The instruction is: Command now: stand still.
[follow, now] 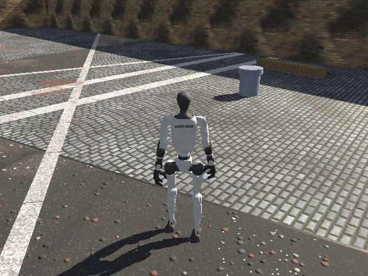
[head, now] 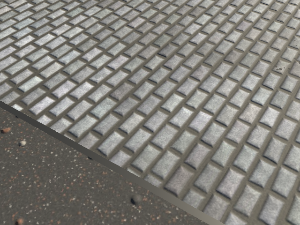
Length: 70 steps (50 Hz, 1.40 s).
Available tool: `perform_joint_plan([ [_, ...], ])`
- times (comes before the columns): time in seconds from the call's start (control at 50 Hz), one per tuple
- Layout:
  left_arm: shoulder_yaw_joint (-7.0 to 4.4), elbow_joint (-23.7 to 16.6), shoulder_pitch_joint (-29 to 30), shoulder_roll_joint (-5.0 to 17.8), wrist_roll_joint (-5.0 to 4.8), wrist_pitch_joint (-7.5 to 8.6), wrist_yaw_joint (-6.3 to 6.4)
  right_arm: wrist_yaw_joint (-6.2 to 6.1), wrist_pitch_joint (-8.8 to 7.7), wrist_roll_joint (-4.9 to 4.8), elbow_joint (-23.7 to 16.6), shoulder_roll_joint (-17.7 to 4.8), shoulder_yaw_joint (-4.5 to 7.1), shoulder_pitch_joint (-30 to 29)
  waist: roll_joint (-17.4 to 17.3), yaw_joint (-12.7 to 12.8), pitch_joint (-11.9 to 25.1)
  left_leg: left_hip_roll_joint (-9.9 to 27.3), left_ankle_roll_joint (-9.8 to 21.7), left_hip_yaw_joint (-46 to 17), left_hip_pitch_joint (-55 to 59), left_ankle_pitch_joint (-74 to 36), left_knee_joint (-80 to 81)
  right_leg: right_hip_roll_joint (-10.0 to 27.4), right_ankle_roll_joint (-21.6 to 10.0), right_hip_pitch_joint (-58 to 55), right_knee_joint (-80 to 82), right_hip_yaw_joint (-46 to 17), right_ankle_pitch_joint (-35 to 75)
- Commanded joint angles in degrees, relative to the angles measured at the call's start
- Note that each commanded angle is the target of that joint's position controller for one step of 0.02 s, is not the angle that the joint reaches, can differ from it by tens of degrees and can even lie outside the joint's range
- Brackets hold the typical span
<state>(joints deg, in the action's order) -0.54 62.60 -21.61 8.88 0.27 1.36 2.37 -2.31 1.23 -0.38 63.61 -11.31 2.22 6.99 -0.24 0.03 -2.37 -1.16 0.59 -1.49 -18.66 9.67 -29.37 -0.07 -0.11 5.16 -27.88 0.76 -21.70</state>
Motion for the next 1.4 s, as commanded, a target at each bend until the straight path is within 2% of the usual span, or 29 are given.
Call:
perform_joint_plan([
  [0.02,-0.75,-0.2,-6.2,4.6,-0.02,0.19,0.13,-0.18,-0.40,-0.01,-1.7,-5.6,0.78,0.0,0.6,0.0,-0.5,2.5,3.0,-2.8,10.1,-6.9,2.9,1.6,-0.9,11.8,7.0,-1.4,6.6],
  [0.76,-0.91,-0.5,-9.1,3.6,-0.12,0.50,0.05,-0.47,-0.49,-0.14,-1.2,-5.1,0.66,2.4,0.8,-0.1,-1.2,2.5,2.6,-2.5,10.0,-8.1,2.3,1.6,-1.2,11.9,7.3,-1.5,7.5],
  [0.78,-0.86,0.1,-10.2,3.2,-0.16,0.44,0.07,-0.45,-0.45,-0.11,-0.7,-4.4,0.50,3.5,1.1,0.0,0.0,1.8,2.5,-1.6,10.5,-1.9,2.2,1.4,-1.5,11.4,8.1,-1.4,1.8],
  [0.8,-1.15,0.2,-10.5,4.0,-0.40,0.30,0.19,-0.43,-0.42,-0.29,-0.5,-4.5,0.60,3.9,2.1,0.1,-1.2,0.3,2.4,-0.1,9.0,7.0,0.8,1.6,-2.6,12.3,9.1,-2.2,-6.2],
  [0.82,-1.67,-0.6,-9.6,5.7,-0.68,0.23,0.39,-0.36,-0.61,-0.53,-0.5,-4.9,0.86,3.8,3.9,0.2,-3.1,-1.5,2.2,1.7,5.6,16.1,-1.7,2.8,-4.5,13.1,10.1,-4.5,-14.4],
  [0.84,-2.07,-1.3,-9.9,7.0,-1.01,0.36,0.59,-0.15,-1.20,-0.62,-1.3,-5.1,0.97,2.4,5.5,1.1,-5.4,-2.2,2.2,2.9,0.8,20.4,-4.7,5.6,-6.8,13.0,12.5,-8.6,-21.4],
  [0.86,-2.74,-1.7,-10.5,9.1,-1.44,0.82,0.66,0.30,-2.25,-0.86,-2.6,-4.3,0.80,-0.2,8.3,2.2,-8.0,-2.4,2.0,4.6,-4.4,17.4,-9.2,10.6,-9.6,11.3,16.1,-15.3,-25.4],
  [0.88,-3.55,-2.3,-9.4,11.2,-1.78,1.41,0.72,0.89,-3.41,-1.19,-3.8,-4.1,0.67,-2.2,10.2,2.4,-10.8,-0.2,2.3,4.6,-9.9,13.2,-13.9,16.2,-12.3,9.7,19.1,-21.1,-25.0],
  [0.9,-3.80,-2.7,-8.7,11.4,-1.69,2.05,0.64,1.43,-4.49,-1.27,-4.6,-3.9,0.58,-3.4,9.9,2.5,-12.6,2.0,2.9,3.4,-14.0,12.7,-16.6,19.1,-13.7,7.8,19.5,-23.6,-21.0],
  [0.94,-3.65,-3.1,-8.7,9.9,-1.51,2.81,0.02,2.26,-6.15,-1.83,-5.7,-4.0,0.63,-3.9,8.6,2.1,-13.0,4.0,3.8,3.1,-17.8,16.6,-15.1,18.9,-13.0,2.5,17.1,-21.2,-9.6],
  [0.96,-3.59,-3.3,-8.0,9.6,-1.81,2.76,-0.33,2.63,-6.73,-2.13,-5.6,-4.0,0.75,-2.5,8.1,1.0,-12.1,3.6,4.1,4.2,-13.7,15.6,-10.1,17.1,-11.5,2.7,15.2,-17.8,-5.7],
  [0.98,-3.53,-3.9,-6.2,9.8,-2.04,2.53,-0.63,2.89,-7.06,-2.24,-4.0,-3.9,1.12,1.9,7.3,-1.4,-10.2,1.4,4.0,6.9,-3.4,11.2,-3.8,14.2,-9.7,6.8,12.5,-13.3,-2.1],
  [1.0,-3.47,-4.5,-5.5,10.3,-1.76,2.53,-0.87,2.95,-7.01,-2.01,-1.3,-5.1,2.19,8.5,6.8,-3.9,-6.4,-2.2,3.7,8.9,9.0,6.1,-2.0,10.9,-8.4,11.5,7.5,-9.9,8.2],
  [1.02,-3.27,-5.4,-3.3,10.3,-1.64,2.86,-1.03,2.99,-6.91,-1.86,1.0,-7.4,3.52,17.4,3.8,-8.1,-1.9,-0.1,5.2,3.9,19.8,4.4,-0.2,7.6,-6.3,16.2,-3.8,-5.6,19.5],
  [1.04,-2.15,-7.9,-2.0,6.2,-1.53,3.61,-1.06,2.78,-6.98,-1.76,1.8,-14.1,5.28,26.5,-11.7,-10.6,2.7,13.6,12.5,-21.0,30.2,12.9,10.3,-1.0,-1.2,28.6,-26.8,2.6,15.7],
  [1.06,-1.58,-9.1,-1.6,3.9,-2.11,4.89,-1.12,3.25,-7.53,-0.54,2.3,-12.0,3.85,28.9,-15.1,-9.4,7.0,22.7,17.3,-42.2,32.3,15.8,20.2,-3.7,-1.5,34.8,-42.2,-4.9,-8.4],
  [1.08,-2.32,-9.9,0.0,6.2,-3.71,5.52,-1.55,3.12,-8.20,-0.22,0.7,-8.9,2.47,22.0,-9.2,-5.8,1.7,23.8,15.9,-38.3,27.2,19.0,19.7,0.2,-3.7,39.7,-49.1,-8.5,-5.9],
  [1.1,-2.51,-10.2,1.6,7.3,-3.70,5.80,-1.93,3.33,-8.39,-0.35,-1.4,-6.7,1.55,15.9,-5.3,-3.9,-1.5,21.2,13.6,-29.4,22.1,17.0,19.8,3.4,-5.3,39.7,-49.1,-7.6,0.0],
  [1.12,-2.95,-10.2,2.2,7.4,-3.09,5.90,-1.87,3.57,-8.29,-0.22,-2.4,-6.1,1.00,12.8,-2.8,-2.3,-2.8,18.9,11.9,-22.7,18.7,13.1,20.8,5.7,-5.9,39.0,-46.0,-6.4,5.1],
  [1.14,-3.70,-10.1,2.5,8.4,-2.33,5.59,-1.74,3.70,-8.08,0.05,-2.9,-5.0,0.42,11.7,-2.2,-1.3,-3.2,15.7,10.0,-16.2,16.1,7.8,21.7,7.5,-5.9,36.5,-42.8,-5.3,8.4],
  [1.16,-4.03,-9.9,1.7,8.3,-2.27,5.06,-1.93,3.58,-7.78,0.33,-2.7,-4.8,0.18,12.5,-3.9,-0.6,-2.9,14.1,9.4,-12.3,14.2,3.9,22.2,8.1,-5.4,33.8,-40.7,-4.5,10.0],
  [1.2,-4.12,-10.1,2.9,7.2,-2.08,4.15,-2.30,2.92,-7.47,0.29,-1.9,-5.3,-0.09,15.6,-3.4,-0.5,-3.4,12.5,9.6,-7.7,14.2,-3.7,22.8,8.4,-3.7,34.7,-37.9,-2.4,11.9],
  [1.24,-3.91,-12.3,8.1,6.5,-1.76,3.71,-2.27,2.18,-7.30,0.47,-2.0,-7.2,0.03,17.2,-2.4,-1.1,-4.4,13.0,10.5,-6.4,14.5,-8.0,23.7,8.8,-1.8,38.4,-32.8,-1.7,14.6],
  [1.3,-3.09,-15.7,17.0,5.6,-1.53,4.03,-2.63,1.40,-6.68,0.65,-3.0,-8.4,0.10,17.9,-2.4,-2.8,-5.5,12.7,10.5,-3.9,14.0,-9.4,24.6,8.0,-0.4,38.7,-19.7,-0.7,20.5],
  [1.36,-2.55,-17.6,22.9,6.0,-1.87,4.43,-3.56,1.14,-6.46,0.03,-3.1,-9.5,0.49,20.3,-3.0,-4.3,-6.1,13.0,10.2,-2.0,15.0,-8.6,25.0,6.0,-0.5,35.8,-11.0,1.2,24.3],
  [1.4,-2.36,-18.9,25.5,6.4,-2.05,4.65,-4.25,1.11,-6.25,-0.50,-2.8,-9.5,0.71,21.6,-3.2,-4.3,-6.9,14.5,9.9,-1.5,17.9,-9.3,24.1,5.4,-1.6,35.3,-7.5,0.8,24.3],
])
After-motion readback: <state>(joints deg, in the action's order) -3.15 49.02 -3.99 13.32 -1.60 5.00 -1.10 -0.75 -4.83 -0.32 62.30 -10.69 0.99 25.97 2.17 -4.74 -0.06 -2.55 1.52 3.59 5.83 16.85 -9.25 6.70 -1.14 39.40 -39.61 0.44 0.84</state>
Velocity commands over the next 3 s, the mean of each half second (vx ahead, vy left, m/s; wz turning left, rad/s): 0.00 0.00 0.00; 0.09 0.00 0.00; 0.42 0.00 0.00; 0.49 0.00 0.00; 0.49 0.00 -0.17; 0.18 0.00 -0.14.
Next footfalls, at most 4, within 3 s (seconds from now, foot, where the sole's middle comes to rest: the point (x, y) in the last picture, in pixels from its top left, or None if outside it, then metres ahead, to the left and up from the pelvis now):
1.52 right None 0.50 -0.13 -0.77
2.10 left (136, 162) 0.81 0.10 -0.77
2.64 right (183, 119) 1.09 -0.15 -0.77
3.00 left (140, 117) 1.11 0.09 -0.77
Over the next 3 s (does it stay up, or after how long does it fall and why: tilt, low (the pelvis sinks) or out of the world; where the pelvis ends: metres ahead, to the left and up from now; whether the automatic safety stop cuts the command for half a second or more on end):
stays up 1.01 -0.04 0.00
